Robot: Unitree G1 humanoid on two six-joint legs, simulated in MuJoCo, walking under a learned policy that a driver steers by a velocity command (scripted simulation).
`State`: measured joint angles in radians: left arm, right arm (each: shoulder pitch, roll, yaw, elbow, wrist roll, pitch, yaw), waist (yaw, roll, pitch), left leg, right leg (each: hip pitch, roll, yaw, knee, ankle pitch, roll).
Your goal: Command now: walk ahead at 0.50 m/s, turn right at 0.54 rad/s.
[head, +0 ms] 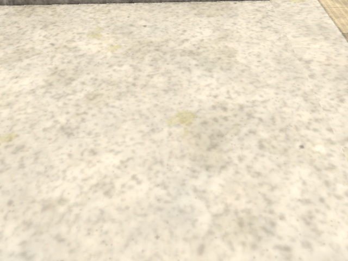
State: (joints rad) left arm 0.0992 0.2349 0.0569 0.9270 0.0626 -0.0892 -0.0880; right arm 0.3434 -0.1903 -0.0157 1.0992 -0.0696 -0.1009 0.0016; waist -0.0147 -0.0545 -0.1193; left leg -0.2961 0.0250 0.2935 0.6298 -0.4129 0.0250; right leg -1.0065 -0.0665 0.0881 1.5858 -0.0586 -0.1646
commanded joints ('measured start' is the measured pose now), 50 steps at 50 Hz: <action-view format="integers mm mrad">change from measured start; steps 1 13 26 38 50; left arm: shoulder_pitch -87 -113 131 449 -12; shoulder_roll -7 86 81 -22 18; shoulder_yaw -8 50 31 19 4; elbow -80 -88 -77 -180 -326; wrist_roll -6 -43 -92 -98 -69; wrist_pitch -17 -20 -8 7 15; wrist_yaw -14 58 102 115 100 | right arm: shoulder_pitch -242 26 -393 42 -121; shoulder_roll -32 -131 -105 -295 -210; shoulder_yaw -2 -52 -43 -116 -84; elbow -148 -107 -365 -255 -266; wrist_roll -21 -2 101 62 83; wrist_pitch -54 -16 -53 -38 -3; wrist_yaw -2 -5 -49 -26 -12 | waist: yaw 60 48 -15 -43 -17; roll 72 151 107 502 127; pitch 19 18 142 -241 60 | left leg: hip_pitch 40 459 -415 643 31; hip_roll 194 262 101 427 174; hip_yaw -62 29 -350 -1160 -457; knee -389 -151 348 -307 -431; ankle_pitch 555 1155 178 49 400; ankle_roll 120 93 -68 277 188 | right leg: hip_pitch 108 629 620 229 420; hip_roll -59 166 -96 174 -25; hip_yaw -21 -190 301 71 -64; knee -314 -1082 -1369 -307 -772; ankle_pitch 46 39 98 -501 -75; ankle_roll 40 9 -115 126 155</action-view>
